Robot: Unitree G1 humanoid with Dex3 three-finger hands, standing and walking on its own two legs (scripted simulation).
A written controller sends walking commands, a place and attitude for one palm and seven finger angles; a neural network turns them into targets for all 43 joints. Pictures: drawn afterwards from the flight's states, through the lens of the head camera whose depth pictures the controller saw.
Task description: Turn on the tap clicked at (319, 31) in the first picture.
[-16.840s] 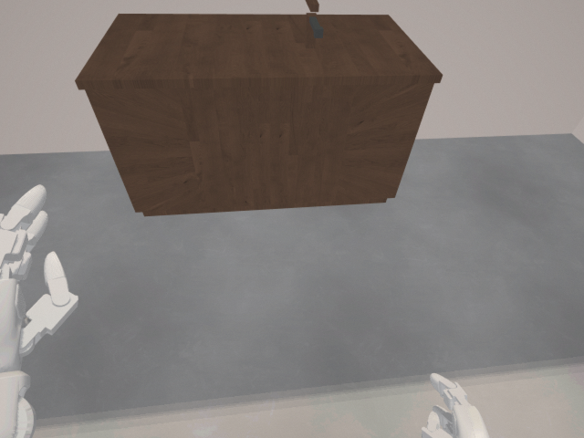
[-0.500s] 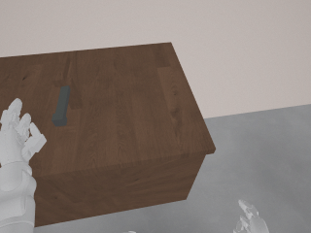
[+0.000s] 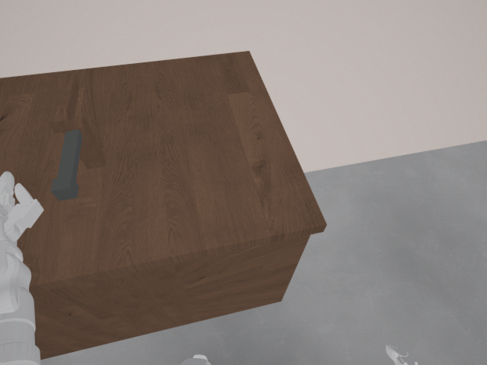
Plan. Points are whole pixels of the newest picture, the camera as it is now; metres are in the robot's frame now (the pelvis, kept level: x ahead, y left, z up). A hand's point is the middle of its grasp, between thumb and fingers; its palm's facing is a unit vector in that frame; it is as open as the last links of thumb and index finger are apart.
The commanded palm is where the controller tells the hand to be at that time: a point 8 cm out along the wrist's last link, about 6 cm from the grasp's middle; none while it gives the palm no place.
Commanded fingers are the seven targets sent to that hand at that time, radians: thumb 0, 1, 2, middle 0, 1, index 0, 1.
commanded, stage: reach beside the lever's end, fingers flat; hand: left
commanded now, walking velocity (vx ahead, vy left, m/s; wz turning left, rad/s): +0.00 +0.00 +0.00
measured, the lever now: (65, 188) +0.37 +0.31 +0.08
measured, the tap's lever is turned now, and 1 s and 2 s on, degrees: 0 4 31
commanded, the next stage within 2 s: push the lever round in 0.36 s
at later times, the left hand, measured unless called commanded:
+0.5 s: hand (40, 205) +0.33 +0.34 +0.07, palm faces +0.50 -0.86 -0.10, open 7.8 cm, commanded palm +0.29 +0.37 +0.07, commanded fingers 0.00 0.90 0.90 -0.15 -0.15 -0.15 -0.15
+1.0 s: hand (64, 200) +0.34 +0.31 +0.07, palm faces +0.49 -0.86 -0.10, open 7.7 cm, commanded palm +0.30 +0.34 +0.07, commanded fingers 0.00 0.90 0.90 -0.15 -0.15 -0.15 -0.15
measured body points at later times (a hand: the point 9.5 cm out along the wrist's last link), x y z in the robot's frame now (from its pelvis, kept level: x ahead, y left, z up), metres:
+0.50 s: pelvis -0.01 +0.01 +0.00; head +0.05 +0.02 +0.44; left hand +0.30 +0.38 +0.08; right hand +0.11 -0.25 -0.11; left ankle +0.02 +0.14 -0.71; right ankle -0.01 -0.10 -0.71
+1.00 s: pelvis +0.00 +0.01 +0.00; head +0.05 +0.01 +0.45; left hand +0.31 +0.35 +0.08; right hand +0.12 -0.25 -0.11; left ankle +0.02 +0.14 -0.71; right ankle -0.01 -0.10 -0.71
